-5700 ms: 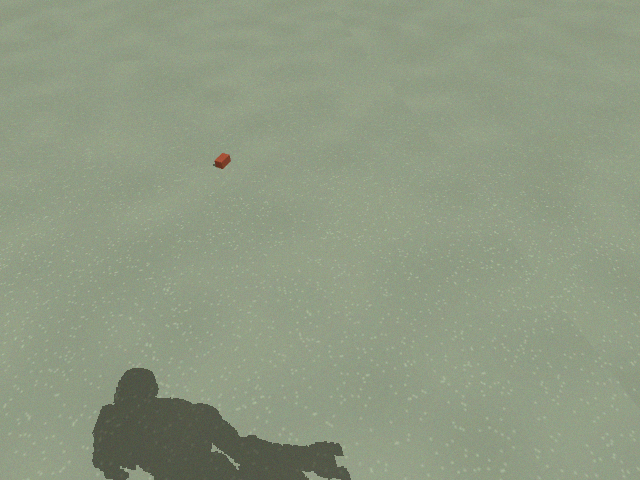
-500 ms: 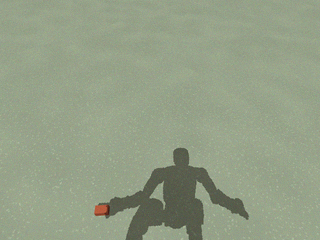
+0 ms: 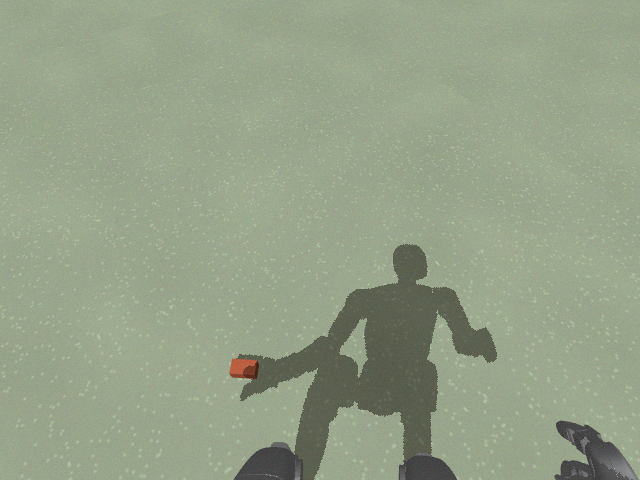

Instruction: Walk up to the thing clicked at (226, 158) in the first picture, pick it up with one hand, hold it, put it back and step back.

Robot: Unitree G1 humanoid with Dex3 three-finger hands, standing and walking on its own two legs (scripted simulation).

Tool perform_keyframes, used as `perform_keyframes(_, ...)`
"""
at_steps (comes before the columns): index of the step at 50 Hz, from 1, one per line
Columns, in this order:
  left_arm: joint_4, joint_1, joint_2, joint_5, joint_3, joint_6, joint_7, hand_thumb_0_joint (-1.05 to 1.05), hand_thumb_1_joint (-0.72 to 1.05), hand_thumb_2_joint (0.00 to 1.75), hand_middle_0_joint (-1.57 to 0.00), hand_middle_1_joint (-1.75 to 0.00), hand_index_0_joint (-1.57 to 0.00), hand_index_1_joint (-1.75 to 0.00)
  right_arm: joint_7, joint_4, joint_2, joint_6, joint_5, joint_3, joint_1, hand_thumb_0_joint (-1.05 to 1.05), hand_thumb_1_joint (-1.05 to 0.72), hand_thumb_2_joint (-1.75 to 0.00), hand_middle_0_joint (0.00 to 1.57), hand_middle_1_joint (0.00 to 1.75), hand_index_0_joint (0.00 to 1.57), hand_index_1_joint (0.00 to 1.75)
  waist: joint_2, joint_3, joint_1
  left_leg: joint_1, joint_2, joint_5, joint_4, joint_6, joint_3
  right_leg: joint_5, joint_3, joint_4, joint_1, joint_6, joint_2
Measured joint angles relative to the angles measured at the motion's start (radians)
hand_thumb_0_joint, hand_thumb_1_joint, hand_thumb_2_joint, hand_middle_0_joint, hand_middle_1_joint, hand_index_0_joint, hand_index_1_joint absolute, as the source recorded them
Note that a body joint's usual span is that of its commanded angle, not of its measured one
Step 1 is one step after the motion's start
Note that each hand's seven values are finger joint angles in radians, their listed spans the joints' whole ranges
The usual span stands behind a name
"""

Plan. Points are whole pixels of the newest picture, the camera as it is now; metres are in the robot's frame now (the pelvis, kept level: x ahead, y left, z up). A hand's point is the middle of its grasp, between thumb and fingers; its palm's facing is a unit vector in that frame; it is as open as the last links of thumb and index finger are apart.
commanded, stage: walk up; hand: left
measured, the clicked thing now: (244, 368) +0.44 +0.28 -0.71
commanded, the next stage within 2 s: stand in 1.72 s
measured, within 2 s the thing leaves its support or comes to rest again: neither
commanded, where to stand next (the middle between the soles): +0.06 +0.03 m, yaw -1 degrees
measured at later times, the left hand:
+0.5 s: hand out of the picture +0.07 +0.28 -0.13, palm faces -0.05 -0.93 -0.35, open 7.4 cm
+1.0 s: hand out of the picture +0.12 +0.26 -0.10, palm faces -0.03 -0.94 -0.34, open 7.4 cm
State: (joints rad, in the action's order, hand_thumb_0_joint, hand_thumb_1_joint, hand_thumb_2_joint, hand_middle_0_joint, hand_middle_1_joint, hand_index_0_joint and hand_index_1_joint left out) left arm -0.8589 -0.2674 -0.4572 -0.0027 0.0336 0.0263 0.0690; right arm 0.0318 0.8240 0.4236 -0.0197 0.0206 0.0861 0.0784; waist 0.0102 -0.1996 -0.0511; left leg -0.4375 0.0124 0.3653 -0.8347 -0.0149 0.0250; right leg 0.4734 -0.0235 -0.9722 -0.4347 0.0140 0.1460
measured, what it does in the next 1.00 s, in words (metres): steps on the spot: right foot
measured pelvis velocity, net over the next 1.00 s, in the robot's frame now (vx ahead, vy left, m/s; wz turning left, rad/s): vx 0.01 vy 0.01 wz -0.03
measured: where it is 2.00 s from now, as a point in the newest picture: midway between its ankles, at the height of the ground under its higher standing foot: outside the picture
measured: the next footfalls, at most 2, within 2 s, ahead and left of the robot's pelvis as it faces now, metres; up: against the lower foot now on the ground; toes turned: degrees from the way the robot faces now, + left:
right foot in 0.22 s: +0.07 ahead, -0.12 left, +0.00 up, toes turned -3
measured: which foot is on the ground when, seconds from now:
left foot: down 0.00-1.00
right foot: up 0.00-0.20, down 0.22-1.00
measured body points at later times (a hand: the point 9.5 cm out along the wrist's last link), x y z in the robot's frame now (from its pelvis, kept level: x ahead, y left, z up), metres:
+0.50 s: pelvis -0.01 +0.02 +0.03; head +0.01 +0.03 +0.47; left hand +0.07 +0.33 -0.11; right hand +0.05 -0.28 -0.10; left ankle +0.05 +0.12 -0.70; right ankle +0.03 -0.12 -0.70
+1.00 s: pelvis +0.01 +0.01 +0.05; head +0.02 +0.01 +0.50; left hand +0.12 +0.31 -0.08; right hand +0.12 -0.29 -0.08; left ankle +0.05 +0.12 -0.70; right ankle +0.03 -0.12 -0.70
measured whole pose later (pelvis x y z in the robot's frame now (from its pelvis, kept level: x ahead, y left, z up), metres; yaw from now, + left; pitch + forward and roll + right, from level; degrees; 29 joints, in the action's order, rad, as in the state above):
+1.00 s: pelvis +0.01 +0.01 +0.05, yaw -2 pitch -3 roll +0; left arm -1.15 -0.04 -0.35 0.00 -0.01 0.02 0.00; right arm 0.02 1.14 0.36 0.01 -0.01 0.00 0.01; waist -0.01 -0.06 -0.01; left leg -0.17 -0.01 0.14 -0.35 -0.01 0.04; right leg 0.16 0.01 -0.35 -0.14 0.02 0.02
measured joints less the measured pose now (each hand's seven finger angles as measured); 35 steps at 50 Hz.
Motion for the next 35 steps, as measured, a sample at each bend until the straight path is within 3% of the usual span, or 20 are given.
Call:
perform_keyframes(2, -0.018, 0.016, 0.011, -0.001, -0.010, -0.009, 0.004, 0.01, 0.90, 0.90, -0.20, -0.30, -0.20, -0.30, -0.001, -0.002, -0.003, 0.003, -0.011, -0.009, 0.005, 0.00, -0.90, -0.90, 0.20, 0.30, 0.21, 0.30, -0.029, 0.014, 0.011, 0.002, -0.020, 0.011, -0.018, -0.014, -0.019, 0.102, 0.007, -0.072, -0.022, -0.018, -0.050)
perform_keyframes(4, -0.032, 0.025, 0.009, -0.004, -0.013, -0.010, -0.004, 0.01, 0.90, 0.90, -0.20, -0.30, -0.20, -0.30, -0.005, 0.004, -0.022, -0.005, -0.013, -0.021, 0.013, 0.00, -0.90, -0.90, 0.20, 0.30, 0.21, 0.30, -0.026, 0.038, 0.020, 0.015, -0.025, 0.004, 0.000, -0.019, -0.022, 0.117, 0.016, -0.091, -0.033, -0.028, -0.072)
perform_keyframes(10, -0.061, 0.045, 0.018, -0.002, -0.005, 0.002, -0.027, 0.01, 0.90, 0.90, -0.20, -0.30, -0.20, -0.30, -0.008, 0.036, -0.041, -0.011, -0.016, -0.057, 0.030, 0.00, -0.90, -0.90, 0.20, 0.30, 0.21, 0.30, -0.010, 0.085, 0.034, 0.020, -0.023, -0.004, 0.008, -0.016, -0.009, -0.022, 0.064, 0.121, 0.044, -0.036, -0.105)
perform_keyframes(13, -0.089, 0.058, 0.052, 0.015, -0.004, 0.005, -0.033, 0.01, 0.90, 0.90, -0.20, -0.30, -0.20, -0.30, -0.013, 0.065, -0.030, -0.018, -0.024, -0.059, 0.028, 0.00, -0.90, -0.90, 0.20, 0.30, 0.21, 0.30, -0.059, 0.078, 0.037, 0.020, -0.052, 0.008, -0.022, -0.008, -0.027, -0.117, 0.082, 0.204, 0.093, -0.012, -0.143)
perform_keyframes(16, -0.109, 0.058, 0.059, 0.027, -0.017, -0.005, -0.048, 0.01, 0.90, 0.90, -0.20, -0.30, -0.20, -0.30, -0.015, 0.107, -0.049, -0.017, -0.027, -0.064, 0.043, 0.00, -0.90, -0.90, 0.20, 0.30, 0.21, 0.30, -0.032, 0.098, 0.032, 0.036, -0.023, 0.058, 0.012, -0.013, -0.014, -0.122, 0.063, 0.217, 0.091, -0.013, -0.121)
perform_keyframes(19, -0.135, 0.076, 0.076, 0.021, -0.029, -0.020, -0.057, 0.01, 0.90, 0.90, -0.20, -0.30, -0.20, -0.30, -0.009, 0.143, -0.047, 0.001, -0.026, -0.065, 0.064, 0.00, -0.90, -0.90, 0.20, 0.30, 0.21, 0.30, -0.030, 0.102, 0.043, 0.063, -0.016, -0.064, 0.087, -0.020, -0.002, -0.135, 0.056, 0.245, 0.103, -0.006, -0.111)
perform_keyframes(28, -0.194, 0.110, 0.071, 0.003, -0.030, -0.015, -0.074, 0.01, 0.90, 0.90, -0.20, -0.30, -0.20, -0.30, -0.004, 0.245, -0.074, 0.007, -0.012, -0.090, 0.085, 0.01, -0.90, -0.90, 0.20, 0.30, 0.21, 0.30, -0.001, 0.118, 0.045, 0.121, -0.023, -0.109, 0.221, -0.011, 0.003, -0.212, 0.042, 0.396, 0.163, -0.006, -0.129)
perform_keyframes(35, -0.244, 0.143, 0.085, -0.003, -0.045, -0.014, -0.074, 0.01, 0.90, 0.90, -0.20, -0.30, -0.20, -0.30, -0.010, 0.280, -0.067, 0.022, -0.024, -0.091, 0.036, 0.01, -0.90, -0.90, 0.20, 0.30, 0.21, 0.30, -0.004, 0.124, 0.048, 0.179, -0.019, -0.152, 0.327, -0.004, 0.006, -0.251, 0.040, 0.491, 0.214, 0.004, -0.127)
